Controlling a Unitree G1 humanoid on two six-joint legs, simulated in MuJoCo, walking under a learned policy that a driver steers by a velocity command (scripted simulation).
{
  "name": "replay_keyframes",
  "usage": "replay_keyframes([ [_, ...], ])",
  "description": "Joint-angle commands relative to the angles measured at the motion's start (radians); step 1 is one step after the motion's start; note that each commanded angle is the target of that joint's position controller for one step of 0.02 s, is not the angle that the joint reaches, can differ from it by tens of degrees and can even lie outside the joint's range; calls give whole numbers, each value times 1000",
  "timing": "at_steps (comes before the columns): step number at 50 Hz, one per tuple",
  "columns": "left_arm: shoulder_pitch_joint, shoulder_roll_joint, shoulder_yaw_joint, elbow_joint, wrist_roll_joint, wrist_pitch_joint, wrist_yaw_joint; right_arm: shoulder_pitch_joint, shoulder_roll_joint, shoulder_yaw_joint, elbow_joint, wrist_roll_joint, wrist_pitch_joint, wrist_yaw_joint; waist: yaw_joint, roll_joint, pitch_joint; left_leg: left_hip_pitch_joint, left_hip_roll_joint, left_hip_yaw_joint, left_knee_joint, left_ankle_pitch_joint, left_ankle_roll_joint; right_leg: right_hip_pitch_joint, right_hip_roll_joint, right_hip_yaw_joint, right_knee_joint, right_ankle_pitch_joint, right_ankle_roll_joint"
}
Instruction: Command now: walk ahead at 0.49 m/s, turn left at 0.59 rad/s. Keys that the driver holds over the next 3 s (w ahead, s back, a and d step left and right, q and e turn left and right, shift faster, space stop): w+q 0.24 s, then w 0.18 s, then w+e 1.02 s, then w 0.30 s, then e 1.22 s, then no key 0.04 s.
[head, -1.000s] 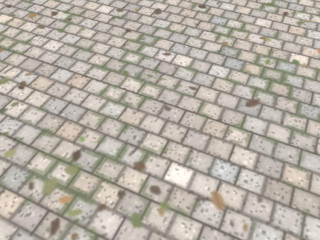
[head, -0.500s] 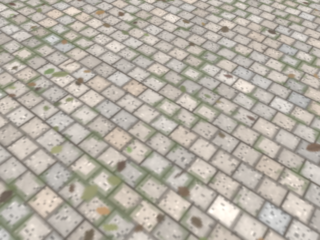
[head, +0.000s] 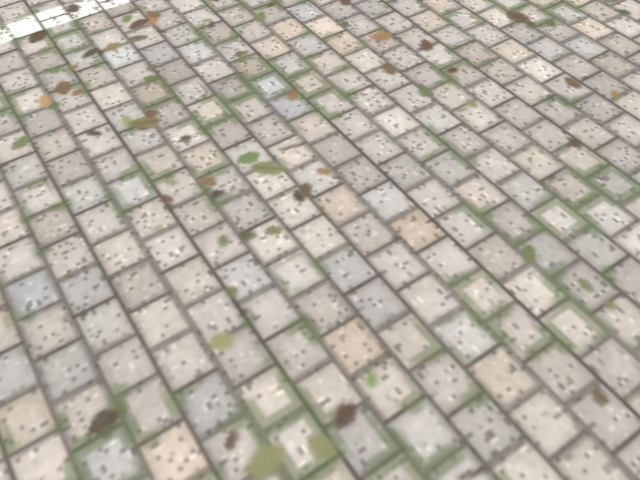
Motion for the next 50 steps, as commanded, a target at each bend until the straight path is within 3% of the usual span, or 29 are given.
replay_keyframes([
  [1, 35, 86, 24, -20, 0, -14, -4, 29, -34, -14, -84, 5, 5, 5, 2, -110, -48, -184, 122, -27, -5, 58, -2, 170, -285, 263, -264, 26, -171],
  [5, 56, 139, 44, 9, -6, -19, -4, -60, -31, -10, -146, -9, 16, 7, 6, -79, -11, -281, 146, -27, -139, 168, -18, 181, -308, 143, -304, 141, -194],
  [10, 85, 175, 49, 20, -10, 3, 3, -214, -25, 0, -201, -7, -1, 41, 61, -75, 13, -253, 123, 53, -417, 389, -11, 234, -275, -22, -278, 190, -147],
  [14, 152, 206, 55, 47, -31, 26, 2, -316, -25, 4, -261, -4, 2, 62, 92, -81, 49, -236, 96, 101, -544, 305, 18, 325, -316, -44, -247, 169, -125],
  [16, 161, 225, 59, 59, -40, 40, 1, -306, -44, -4, -275, -9, 1, 65, 66, -97, 42, -181, 55, 132, -588, 193, 51, 372, -337, -56, -181, 323, -115],
  [17, 151, 238, 61, 60, -42, 46, 3, -256, -67, -16, -268, -13, 1, 64, 25, -114, 5, -88, 18, 159, -613, 158, 72, 379, -334, -76, -95, 497, -104],
  [18, 134, 237, 57, 61, -41, 54, 5, -117, -104, -40, -229, -16, 0, 61, -61, -105, -70, 108, -34, 191, -681, 209, 99, 347, -302, -118, 81, 640, -81],
  [19, 150, 198, 40, 55, -28, 53, 10, 59, -173, -75, -176, -14, 4, 47, -134, -71, -171, 398, -37, 149, -671, 260, 128, 191, -256, -145, 316, 582, -43],
  [20, 222, 85, 1, 9, 8, 35, 0, 156, -306, -102, -161, -21, 7, 29, -98, 188, -287, 779, 250, -317, -693, 250, 264, -230, -133, -144, 731, -58, 25],
  [21, 232, 95, -6, 19, -18, 0, -12, 181, -277, -85, -172, -17, -2, 34, -96, 201, -462, 865, 397, -721, -892, 162, 374, -385, -31, 72, 939, -466, 33],
  [22, 127, 178, 20, 2, -67, -9, -18, 141, -201, -60, -165, -29, -13, 45, -117, 86, -343, 782, 370, -565, -908, 200, 305, -472, -88, 130, 989, -398, 15],
  [23, 76, 161, 15, -15, -72, -10, -16, 73, -168, -50, -166, -27, -18, 45, -88, 69, -226, 627, 334, -394, -903, 286, 263, -474, -132, 116, 938, -312, 1],
  [24, 64, 149, 15, -5, -52, -1, -9, -5, -125, -37, -171, -25, -22, 47, -48, 10, -156, 482, 288, -271, -918, 356, 228, -424, -174, 119, 868, -237, 4],
  [25, 83, 148, 22, 5, -40, 15, -7, -53, -91, -27, -173, -29, -29, 48, -11, 29, -122, 380, 251, -185, -952, 384, 204, -358, -201, 132, 814, -182, 7],
  [28, 146, 103, 21, 32, -42, 59, -6, -75, -89, -30, -146, -39, -59, 44, 35, 32, -89, 277, 227, -58, -1046, 433, 197, -287, -195, 145, 767, -78, 24],
  [31, 80, 87, 25, 13, -40, 69, 2, -39, -90, -35, -109, -52, -69, 27, 16, 19, -28, 299, 218, 45, -1080, 476, 176, -385, -164, 196, 657, 45, 39],
  [34, 25, 74, 25, -6, -33, 61, -8, -35, -95, -34, -90, -49, -68, 13, 1, 22, -2, 339, 205, 127, -1098, 454, 143, -405, -135, 191, 477, 203, 36],
  [37, -64, 47, 12, -38, -26, 57, -26, -13, -113, -38, -64, -43, -65, 2, -37, 14, 41, 383, 220, 182, -1115, 449, 125, -407, -125, 131, 335, 277, 24],
  [42, -169, 36, 2, -118, -27, 53, -61, 41, -135, -48, -17, -26, -32, -9, -71, 8, 77, 559, 277, 233, -1025, 600, 110, -472, -109, 51, 228, 140, -21],
  [45, -107, 73, 21, -140, -32, 58, -72, 3, -178, -56, -27, -22, -9, -22, -10, 63, -5, 581, 273, 278, -846, 1067, 75, -298, -24, -47, 224, -11, -77],
  [46, -10, 107, 39, -126, -35, 61, -70, -10, -192, -59, -31, -21, -1, -27, 45, 78, -65, 562, 262, 288, -708, 1190, 62, -167, 17, -66, 223, -47, -104],
  [47, 145, 162, 69, -94, -35, 62, -59, -33, -197, -57, -37, -15, 3, -29, 134, 56, -147, 472, 223, 307, -495, 1154, 32, 69, 53, -56, 150, 12, -143],
  [48, 283, 252, 99, -73, -31, 73, -34, -17, -164, -41, -56, -29, -10, -29, 184, -69, -241, 223, 167, 305, -175, 779, -13, 369, -88, 184, 115, 36, -207],
  [49, 237, 326, 108, -101, -34, 66, -28, 78, -18, 4, -102, -46, -45, -8, 57, -320, -354, -221, -81, 168, 223, -183, -84, 705, -354, 803, -8, -65, -431],
  [50, 274, 245, 85, -103, -26, 62, -29, -18, -106, -8, -117, -14, -91, 14, 137, -194, -435, -331, -46, -52, 279, -186, -48, 748, -364, 894, -113, -140, -416],
])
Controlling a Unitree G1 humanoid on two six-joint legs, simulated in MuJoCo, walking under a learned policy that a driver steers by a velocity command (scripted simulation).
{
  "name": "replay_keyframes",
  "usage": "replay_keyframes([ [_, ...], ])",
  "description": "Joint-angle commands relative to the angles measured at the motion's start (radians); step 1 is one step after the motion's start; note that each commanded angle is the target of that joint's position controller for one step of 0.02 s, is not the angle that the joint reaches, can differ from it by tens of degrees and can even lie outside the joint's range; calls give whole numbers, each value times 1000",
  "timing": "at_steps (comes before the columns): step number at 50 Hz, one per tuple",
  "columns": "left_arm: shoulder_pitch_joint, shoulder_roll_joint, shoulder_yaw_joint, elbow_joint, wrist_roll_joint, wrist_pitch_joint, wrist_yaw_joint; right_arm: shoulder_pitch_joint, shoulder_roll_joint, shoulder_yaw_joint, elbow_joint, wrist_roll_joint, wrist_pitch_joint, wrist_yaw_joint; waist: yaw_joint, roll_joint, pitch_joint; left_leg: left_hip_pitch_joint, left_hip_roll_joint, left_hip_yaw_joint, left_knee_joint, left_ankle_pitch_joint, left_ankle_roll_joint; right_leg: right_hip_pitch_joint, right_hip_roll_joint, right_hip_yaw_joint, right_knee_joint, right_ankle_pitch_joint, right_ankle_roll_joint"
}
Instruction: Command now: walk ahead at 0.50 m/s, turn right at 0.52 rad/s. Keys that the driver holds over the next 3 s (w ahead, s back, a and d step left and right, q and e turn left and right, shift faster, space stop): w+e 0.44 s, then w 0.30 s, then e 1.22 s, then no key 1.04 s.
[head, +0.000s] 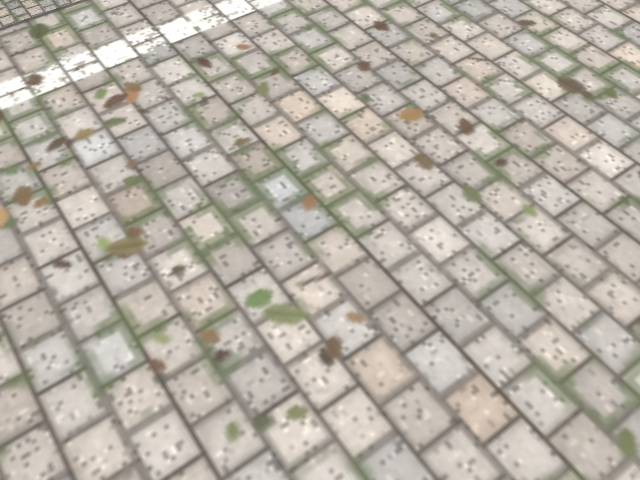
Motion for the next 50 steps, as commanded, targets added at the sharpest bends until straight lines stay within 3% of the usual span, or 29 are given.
replay_keyframes([
  [1, 294, 179, 57, -13, 8, -10, 20, -91, -134, -10, -168, 45, -94, 30, 140, -97, -313, -698, -28, -238, 485, -1, 38, 851, -350, 724, -346, -65, -269],
  [2, 223, 151, 48, -23, 2, -16, 17, -114, -120, -5, -174, 30, -99, 25, 83, 18, -194, -670, 19, -222, 370, 68, 44, 672, -302, 595, -351, 44, -227],
  [3, 160, 111, 36, -39, 1, -18, 20, -124, -133, -15, -168, 0, -91, 15, 47, 35, -150, -606, 52, -211, 276, 101, 38, 547, -263, 507, -362, 141, -199],
  [4, 129, 103, 31, -59, 11, -17, 24, -103, -135, -20, -167, -10, -78, 15, 16, 15, -122, -543, 67, -211, 240, 124, 28, 453, -238, 465, -387, 200, -198],
  [6, 121, 122, 37, -68, 10, -19, 32, -78, -115, -19, -173, -20, -54, 14, -9, 0, -101, -503, 72, -190, 155, 147, -3, 360, -215, 420, -416, 289, -203],
  [9, 152, 163, 47, -60, 5, -17, 51, -155, -79, -4, -201, -25, -38, 8, 7, -17, -68, -495, 51, -154, -38, 276, -46, 268, -168, 331, -425, 338, -177],
  [11, 175, 166, 48, -53, -3, -8, 59, -233, -59, 5, -216, -24, -40, 11, 40, -48, -65, -450, 18, -145, -209, 426, -51, 245, -121, 291, -402, 279, -133],
  [15, 240, 169, 48, -36, -9, 8, 64, -342, -73, 4, -245, -1, -53, 29, 92, -88, -73, -382, -40, -152, -403, 529, -47, 287, -135, 360, -346, 151, -98],
  [18, 246, 163, 48, -36, -8, 15, 69, -334, -116, -16, -252, 4, -69, 40, 72, -111, -76, -348, -49, -182, -479, 437, -11, 377, -175, 469, -266, 94, -77],
  [20, 210, 145, 43, -50, -4, 18, 69, -219, -140, -35, -225, 3, -80, 36, 1, -132, -105, -193, -49, -164, -542, 414, 34, 372, -149, 484, -172, 139, -43],
  [21, 197, 98, 26, -65, 3, 13, 65, -104, -177, -50, -212, -12, -86, 29, -57, -97, -200, 13, 40, -231, -528, 404, 86, 307, -100, 432, 3, 137, -8],
  [22, 274, 33, 6, -90, 1, 6, 65, 36, -259, -70, -199, -35, -83, 21, -67, 97, -354, 376, 264, -537, -538, 313, 208, 36, 22, 298, 336, -95, 62],
  [23, 345, 54, -2, -98, -15, -2, 66, 97, -253, -74, -160, -19, -70, 32, -46, 354, -404, 483, 396, -907, -637, 67, 303, -200, 34, 241, 561, -427, 91],
  [24, 308, 140, 18, -75, -21, 0, 65, 58, -164, -51, -174, -4, -65, 32, -65, 213, -272, 382, 361, -848, -673, -77, 274, -275, -24, 268, 657, -356, 99],
  [25, 222, 154, 21, -84, -10, 4, 64, 21, -125, -38, -176, -5, -55, 30, -71, 122, -166, 260, 314, -696, -678, -25, 236, -278, -55, 229, 673, -273, 103],
  [26, 170, 139, 20, -100, 3, 4, 61, -18, -108, -29, -172, -12, -49, 32, -53, 74, -92, 136, 268, -589, -702, 88, 225, -256, -78, 211, 632, -218, 103],
  [28, 159, 105, 19, -107, 3, 4, 52, -56, -84, -17, -160, -18, -49, 34, -9, 101, -40, 0, 205, -455, -750, 231, 216, -180, -120, 199, 540, -162, 100],
  [30, 167, 73, 10, -100, 3, 7, 47, -53, -90, -19, -139, -8, -56, 38, 7, 116, -44, -36, 185, -377, -782, 328, 234, -149, -128, 165, 461, -143, 106],
  [32, 118, 55, -1, -114, 14, 4, 46, -43, -126, -28, -119, -2, -57, 36, 4, 97, -40, -34, 191, -327, -806, 422, 251, -161, -145, 139, 348, -84, 117],
  [37, -28, 33, -19, -135, 9, -15, 30, 2, -172, -34, -76, 15, -38, 33, -49, 86, -32, -33, 159, -200, -806, 473, 219, -57, -126, 79, 38, 133, 125],
  [41, -77, 57, -8, -161, 8, -16, 15, 27, -191, -35, -39, 14, -17, 27, -51, 108, -41, 65, 190, -143, -705, 705, 168, -3, -86, 65, -71, 140, 90],
  [43, -4, 91, 12, -150, 19, -12, 12, -11, -203, -39, -43, 23, -7, 15, 9, 111, -91, 78, 166, -91, -564, 861, 124, 128, -40, 33, -141, 148, 53],
  [44, 93, 132, 34, -123, 24, -8, 17, -7, -189, -35, -47, 21, -4, 8, 52, 89, -146, 47, 124, -56, -422, 906, 93, 270, -10, 21, -181, 199, 28],
  [45, 207, 212, 60, -112, 29, -2, 30, 2, -159, -23, -72, -3, -6, 0, 91, -8, -233, -109, 71, -7, -176, 691, 36, 493, -132, 166, -159, 504, -25],
  [46, 221, 294, 65, -131, 38, 9, 42, 116, -65, 12, -99, -47, -16, 9, 22, -275, -338, -470, -76, -19, 207, -149, -34, 805, -399, 542, -110, 870, -207],
  [47, 248, 240, 53, -145, 27, 13, 36, 137, -129, 9, -84, -25, -23, 20, 68, -229, -497, -532, -71, -187, 360, -222, -33, 839, -448, 694, -185, 692, -281],
  [48, 198, 197, 44, -154, 24, 15, 33, 39, -173, -5, -104, 6, -18, 21, 81, -144, -386, -594, -33, -197, 390, -140, -27, 748, -380, 588, -211, 600, -240],
  [49, 148, 170, 37, -153, 14, 18, 35, -19, -164, -1, -120, 6, -9, 12, 63, -74, -286, -616, -3, -180, 348, -61, -28, 633, -331, 498, -227, 554, -196],
  [50, 113, 155, 31, -159, 12, 23, 38, -47, -164, -4, -123, -9, 4, 1, 41, -23, -228, -583, 18, -183, 294, -15, -35, 509, -298, 456, -255, 535, -172],
])
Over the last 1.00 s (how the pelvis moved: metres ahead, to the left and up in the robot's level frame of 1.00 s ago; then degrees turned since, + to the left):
0.55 0.09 -0.02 -1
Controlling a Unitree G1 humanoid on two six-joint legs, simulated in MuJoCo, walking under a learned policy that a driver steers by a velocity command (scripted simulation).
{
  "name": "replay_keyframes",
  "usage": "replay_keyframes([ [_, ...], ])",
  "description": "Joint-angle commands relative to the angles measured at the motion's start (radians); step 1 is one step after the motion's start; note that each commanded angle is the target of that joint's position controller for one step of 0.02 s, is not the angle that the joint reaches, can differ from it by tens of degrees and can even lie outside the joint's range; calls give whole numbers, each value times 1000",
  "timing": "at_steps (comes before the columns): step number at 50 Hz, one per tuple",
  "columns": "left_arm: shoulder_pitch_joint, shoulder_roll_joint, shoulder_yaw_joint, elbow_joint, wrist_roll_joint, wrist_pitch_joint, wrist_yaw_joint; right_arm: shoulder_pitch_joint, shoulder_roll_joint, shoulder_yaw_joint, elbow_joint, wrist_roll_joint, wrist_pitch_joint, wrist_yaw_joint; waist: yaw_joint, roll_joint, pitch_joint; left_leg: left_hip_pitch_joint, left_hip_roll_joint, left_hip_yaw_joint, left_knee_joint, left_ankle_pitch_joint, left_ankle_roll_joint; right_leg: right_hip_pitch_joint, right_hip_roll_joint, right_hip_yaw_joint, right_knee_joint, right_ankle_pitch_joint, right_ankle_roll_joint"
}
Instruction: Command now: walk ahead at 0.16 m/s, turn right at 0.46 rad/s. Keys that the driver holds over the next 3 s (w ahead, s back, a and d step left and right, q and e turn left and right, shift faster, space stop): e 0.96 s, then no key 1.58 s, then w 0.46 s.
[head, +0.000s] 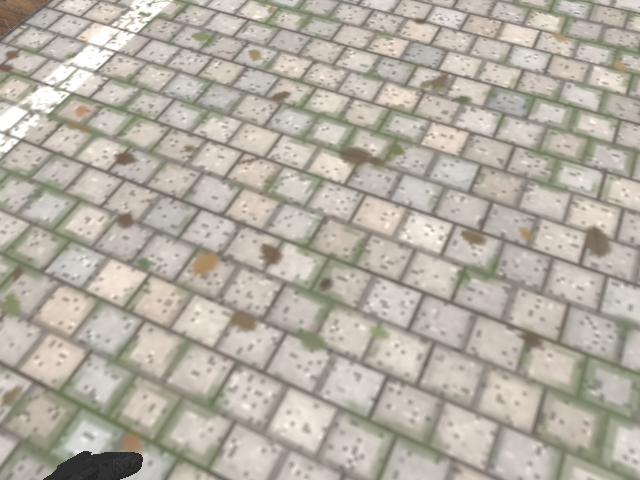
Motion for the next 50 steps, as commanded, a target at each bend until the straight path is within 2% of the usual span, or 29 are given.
replay_keyframes([
  [1, 82, 150, 50, -54, -2, 7, 11, 8, -123, -28, -91, -9, 13, -20, 29, -54, -197, -249, 63, -65, 47, 71, -10, 346, -274, 349, -174, 457, -233],
  [2, 59, 155, 52, -59, 8, 12, 12, 16, -114, -28, -93, -11, 24, -23, 7, -76, -185, -195, 55, -57, 1, 84, -13, 270, -252, 332, -193, 442, -228],
  [4, 46, 165, 58, -57, 14, 15, 18, 24, -85, -21, -90, -13, 35, -30, -9, -102, -192, -140, 29, -39, -103, 104, -25, 200, -224, 296, -200, 468, -228],
  [6, 54, 181, 65, -52, 6, 22, 31, -2, -73, -16, -95, -17, 42, -34, -2, -103, -212, -119, 13, -47, -184, 151, -33, 184, -214, 301, -196, 412, -223],
  [10, 52, 186, 69, -55, -4, 50, 51, -87, -67, -14, -121, -8, 54, -26, 20, -124, -196, -64, -16, -64, -327, 239, -31, 134, -176, 349, -215, 73, -180],
  [14, 76, 181, 70, -52, -6, 67, 53, -122, -73, -21, -143, 1, 39, -14, 38, -164, -170, -12, -39, -73, -498, 211, -10, 183, -171, 440, -183, 13, -158],
  [16, 64, 168, 66, -55, -19, 76, 56, -71, -76, -30, -130, 3, 27, -8, 3, -162, -165, 110, -33, -53, -721, 320, 20, 177, -136, 449, -126, 28, -117],
  [17, 92, 137, 57, -53, -20, 78, 58, -41, -123, -45, -127, -9, 26, -10, 7, -109, -180, 224, 75, -118, -787, 374, 60, 109, -89, 410, -46, -89, -68],
  [18, 148, 84, 45, -65, -16, 75, 55, -75, -218, -67, -142, -35, 38, -17, 68, 160, -163, 317, 304, -338, -816, 543, 180, -73, 57, 223, 162, -381, 3],
  [19, 122, 153, 66, -77, -10, 60, 54, -63, -195, -69, -140, -59, 41, -13, 37, 280, -145, 261, 420, -499, -865, 643, 310, -171, 85, 126, 388, -510, 52],
  [20, 134, 213, 87, -57, -8, 59, 51, -103, -146, -55, -161, -50, 38, -16, 47, 187, -135, 242, 401, -439, -852, 651, 313, -167, 35, 144, 539, -452, 79],
  [21, 154, 212, 94, -31, -14, 70, 53, -147, -106, -47, -170, -35, 38, -20, 65, 134, -118, 227, 333, -334, -833, 640, 267, -165, 24, 128, 600, -395, 98],
  [22, 173, 191, 92, -13, -12, 85, 59, -173, -85, -41, -178, -20, 40, -23, 71, 117, -106, 229, 284, -258, -821, 626, 235, -171, 16, 114, 656, -347, 118],
  [23, 177, 165, 86, -10, -12, 96, 58, -178, -76, -37, -179, -11, 42, -26, 67, 120, -93, 223, 266, -210, -822, 648, 232, -177, 9, 101, 699, -314, 134],
  [25, 136, 122, 72, -32, -21, 101, 53, -162, -81, -39, -174, -16, 53, -32, 48, 139, -75, 225, 227, -122, -841, 636, 233, -169, -7, 42, 642, -263, 153],
  [27, 71, 98, 60, -63, -23, 98, 48, -119, -98, -48, -163, -19, 64, -38, 8, 164, -88, 294, 244, -100, -839, 645, 250, -174, -33, 18, 531, -253, 165],
  [30, 38, 78, 47, -88, -17, 94, 31, -111, -142, -67, -156, -13, 72, -36, -10, 185, -120, 300, 277, -62, -828, 663, 259, -61, -68, -19, 362, -281, 151],
  [33, 49, 101, 55, -93, -18, 98, 18, -113, -167, -79, -147, 3, 71, -24, -8, 201, -129, 283, 304, -42, -812, 666, 256, 42, -62, -64, 226, -271, 120],
  [36, 116, 102, 66, -73, -19, 102, 7, -136, -169, -83, -136, 30, 68, -21, 43, 182, -128, 245, 298, 0, -727, 617, 199, 189, -37, -101, -33, -114, 52],
  [37, 155, 121, 76, -57, -17, 102, 13, -97, -138, -76, -116, 31, 65, -19, 53, 134, -137, 176, 266, 46, -649, 540, 141, 306, -20, -82, -125, -25, 19],
  [38, 192, 202, 101, -59, -18, 98, 26, -64, -85, -63, -115, 1, 63, -13, 45, -73, -148, -19, 181, 148, -426, 301, 43, 479, -166, 138, -178, 242, -42],
  [39, 180, 313, 116, -89, 1, 90, 34, -113, -43, -42, -182, -39, 58, -13, 37, -349, -131, -311, 34, 152, -175, -142, -40, 528, -418, 484, -167, 509, -240],
  [40, 214, 263, 105, -85, 32, 65, 26, -202, -96, -59, -194, -22, 53, -23, 125, -237, -196, -314, 24, -10, -9, -162, -36, 465, -439, 503, -199, 421, -321],
  [41, 168, 233, 89, -74, 31, 49, 27, -208, -116, -68, -190, 0, 57, -26, 91, -186, -152, -322, 41, -39, 33, -78, -21, 429, -377, 410, -206, 331, -272],
  [42, 104, 206, 83, -74, 10, 43, 32, -183, -115, -73, -169, -1, 61, -33, 58, -141, -124, -321, 52, -48, 11, 13, -15, 399, -314, 345, -203, 251, -209],
  [43, 60, 179, 72, -80, -8, 45, 37, -171, -122, -78, -158, -11, 66, -40, 44, -135, -113, -315, 54, -53, -12, 74, -18, 380, -284, 317, -200, 239, -175],
  [44, 39, 170, 65, -82, -12, 49, 43, -153, -119, -80, -153, -16, 67, -40, 28, -144, -117, -272, 39, -46, 2, 123, -26, 342, -259, 293, -199, 279, -169],
  [46, 39, 164, 60, -81, -2, 54, 51, -126, -98, -76, -146, -10, 63, -33, 19, -141, -143, -229, 15, -38, -11, 179, -37, 330, -235, 280, -198, 282, -172],
  [50, 57, 169, 60, -68, -2, 58, 60, -151, -67, -61, -151, -3, 62, -26, 42, -145, -141, -197, 6, -43, -223, 209, -47, 358, -223, 305, -188, 187, -170],
])
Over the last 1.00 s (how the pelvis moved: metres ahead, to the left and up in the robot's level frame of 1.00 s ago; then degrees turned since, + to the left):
0.49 -0.09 0.01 -27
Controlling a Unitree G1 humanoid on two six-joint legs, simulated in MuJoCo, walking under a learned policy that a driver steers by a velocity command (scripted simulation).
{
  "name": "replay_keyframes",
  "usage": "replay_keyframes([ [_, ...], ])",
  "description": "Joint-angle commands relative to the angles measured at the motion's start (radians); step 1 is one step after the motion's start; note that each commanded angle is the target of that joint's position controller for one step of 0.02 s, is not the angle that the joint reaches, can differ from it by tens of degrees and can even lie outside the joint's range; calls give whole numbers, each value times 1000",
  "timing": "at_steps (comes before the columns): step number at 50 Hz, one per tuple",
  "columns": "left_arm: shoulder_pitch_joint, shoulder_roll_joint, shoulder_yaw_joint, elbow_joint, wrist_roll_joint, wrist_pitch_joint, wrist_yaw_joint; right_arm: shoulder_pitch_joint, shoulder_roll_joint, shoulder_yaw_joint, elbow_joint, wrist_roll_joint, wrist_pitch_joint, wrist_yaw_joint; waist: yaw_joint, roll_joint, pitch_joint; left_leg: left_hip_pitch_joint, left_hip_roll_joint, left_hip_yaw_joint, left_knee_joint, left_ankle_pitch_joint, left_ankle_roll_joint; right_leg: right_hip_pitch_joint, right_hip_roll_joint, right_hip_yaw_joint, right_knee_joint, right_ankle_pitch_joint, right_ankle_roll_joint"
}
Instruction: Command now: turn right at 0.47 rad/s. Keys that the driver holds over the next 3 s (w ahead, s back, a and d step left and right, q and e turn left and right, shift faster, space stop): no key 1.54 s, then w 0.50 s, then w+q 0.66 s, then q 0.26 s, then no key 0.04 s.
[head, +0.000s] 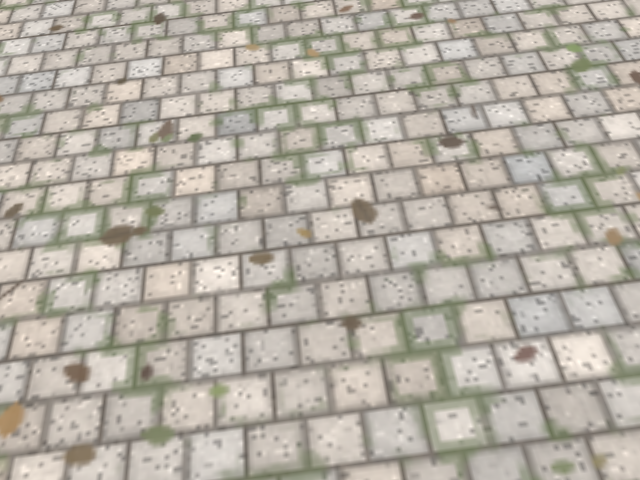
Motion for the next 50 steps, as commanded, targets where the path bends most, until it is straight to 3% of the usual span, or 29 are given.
replay_keyframes([
  [1, -32, 158, 43, -66, 3, -11, 10, -27, -50, -6, -69, 3, -15, 5, 11, -177, -137, -4, 9, -19, -127, 21, -7, 158, -228, 231, -95, 244, -173],
  [7, -41, 151, 30, -43, 8, -4, -8, -29, -54, 0, -84, 14, -25, 24, 30, -185, -109, 163, 4, -3, -327, -44, 22, 93, -235, 309, -62, 237, -184],
  [9, -72, 124, 18, -37, -1, -3, -9, 13, -32, 5, -73, 12, -35, 33, -10, -169, -112, 274, -1, 10, -525, 71, 43, 74, -204, 304, -28, 252, -153],
  [10, -61, 103, 10, -28, -4, -5, -8, 33, -29, 8, -69, 0, -41, 36, -26, -147, -116, 366, 13, -1, -651, 220, 61, 42, -175, 292, -19, 211, -112],
  [11, -22, 76, 1, -22, 11, -13, -7, 49, -78, 2, -77, -19, -45, 33, -6, -66, -140, 465, 119, -90, -656, 397, 95, -10, -124, 244, 39, 90, -49],
  [12, 50, 67, 3, -10, 19, -23, -11, 7, -139, -7, -81, -28, -43, 30, 73, 111, -132, 458, 221, -193, -636, 523, 185, -61, -12, 110, 103, -104, 8],
  [13, 23, 84, 5, -9, 26, -25, -8, -22, -74, 10, -80, -27, -44, 32, 58, 164, -130, 361, 263, -250, -675, 416, 265, 1, -23, 66, 89, -161, 51],
  [14, -4, 103, 12, -5, 25, -23, -7, -52, -38, 22, -89, -21, -47, 35, 50, 139, -106, 340, 220, -219, -683, 310, 247, 36, -37, 60, 67, -108, 63],
  [16, -51, 88, 13, -5, 27, -10, -6, -27, -53, 21, -83, -12, -52, 34, 18, 119, -84, 324, 146, -156, -672, 172, 177, 56, -35, 58, 47, -17, 59],
  [18, -31, 73, 11, 7, 20, -6, -12, -20, -51, 26, -83, -13, -57, 31, 19, 79, -56, 309, 112, -108, -659, 117, 142, 56, -44, 71, 26, 18, 41],
  [22, -21, 62, 11, 32, 17, -17, -13, 12, -38, 31, -89, -9, -53, 26, -5, -6, -56, 339, 77, -67, -611, 129, 130, 38, -54, 90, 7, 63, 31],
  [26, -10, 53, 11, 49, 15, -24, -10, 22, -26, 37, -92, -8, -48, 28, -10, -51, -62, 352, 60, -49, -587, 150, 129, 41, -60, 100, 2, 84, 34],
  [35, 14, 48, 12, 79, 14, -25, 4, 37, -8, 43, -79, -6, -52, 35, -3, -47, -60, 340, 44, -36, -586, 176, 124, 77, -67, 104, 9, 123, 38],
  [50, 21, 32, 11, 156, 12, -18, 21, 82, -5, 48, -16, -3, -59, 30, 0, -34, -38, 325, 43, -46, -622, 166, 132, 112, -64, 91, 5, 142, 58],
])
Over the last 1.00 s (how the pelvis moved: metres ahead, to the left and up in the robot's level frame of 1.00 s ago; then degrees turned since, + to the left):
0.03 -0.01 0.02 -34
